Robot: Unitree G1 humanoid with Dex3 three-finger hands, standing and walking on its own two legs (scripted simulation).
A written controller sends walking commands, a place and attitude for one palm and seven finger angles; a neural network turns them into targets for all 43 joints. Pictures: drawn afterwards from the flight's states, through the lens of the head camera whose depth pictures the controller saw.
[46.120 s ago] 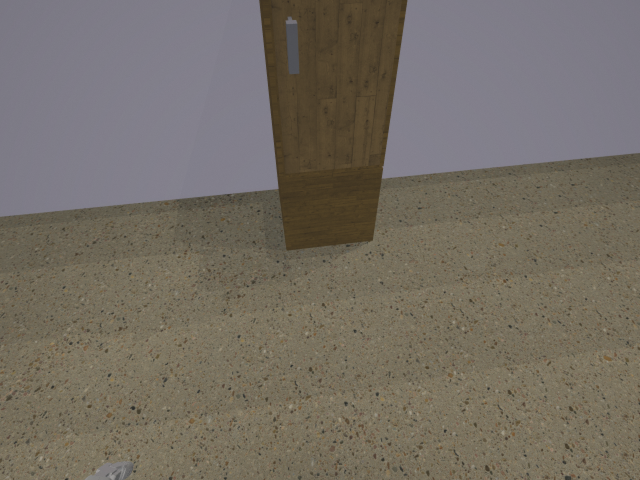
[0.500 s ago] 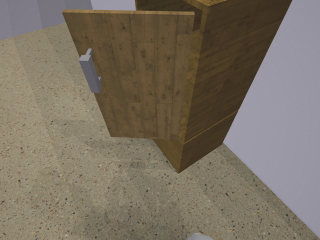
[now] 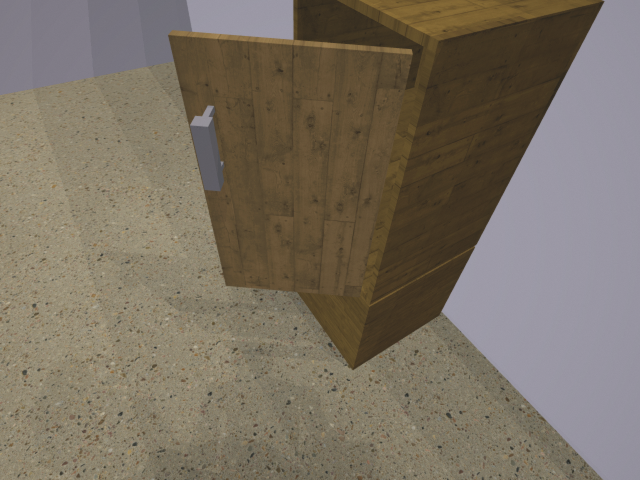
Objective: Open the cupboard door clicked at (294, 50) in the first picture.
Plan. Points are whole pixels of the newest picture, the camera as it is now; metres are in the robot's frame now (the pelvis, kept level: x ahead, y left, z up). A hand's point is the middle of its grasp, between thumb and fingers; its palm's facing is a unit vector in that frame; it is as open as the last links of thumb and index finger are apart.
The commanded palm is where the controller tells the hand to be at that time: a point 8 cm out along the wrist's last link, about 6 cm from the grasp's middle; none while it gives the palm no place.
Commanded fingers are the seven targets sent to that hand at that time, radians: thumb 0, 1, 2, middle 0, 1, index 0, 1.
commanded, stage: come to a stop and stand still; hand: left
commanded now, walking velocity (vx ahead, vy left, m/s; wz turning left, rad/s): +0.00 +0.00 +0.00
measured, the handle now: (212, 148) +0.57 +0.21 +0.10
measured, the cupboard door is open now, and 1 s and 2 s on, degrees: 53 53 53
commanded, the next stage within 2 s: look again from close up in 0.40 s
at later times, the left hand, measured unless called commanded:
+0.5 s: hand out of the picture +0.00 +0.20 -0.15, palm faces +0.00 -0.98 -0.21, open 7.4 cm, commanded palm none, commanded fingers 0.00 0.90 0.90 -0.20 -0.30 -0.20 -0.30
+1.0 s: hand out of the picture +0.02 +0.16 -0.15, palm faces +0.01 -0.98 -0.21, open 7.3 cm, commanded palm none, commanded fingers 0.00 0.90 0.90 -0.20 -0.30 -0.20 -0.30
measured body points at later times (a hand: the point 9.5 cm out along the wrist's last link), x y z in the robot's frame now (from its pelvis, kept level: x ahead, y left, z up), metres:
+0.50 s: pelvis +0.00 +0.02 +0.02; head +0.01 +0.01 +0.47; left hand +0.00 +0.25 -0.14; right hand +0.02 -0.20 -0.14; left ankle +0.01 +0.09 -0.72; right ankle +0.04 -0.12 -0.72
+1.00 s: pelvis +0.01 -0.02 +0.02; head +0.02 -0.02 +0.47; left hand +0.02 +0.21 -0.14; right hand +0.01 -0.23 -0.15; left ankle +0.01 +0.09 -0.72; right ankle +0.04 -0.12 -0.72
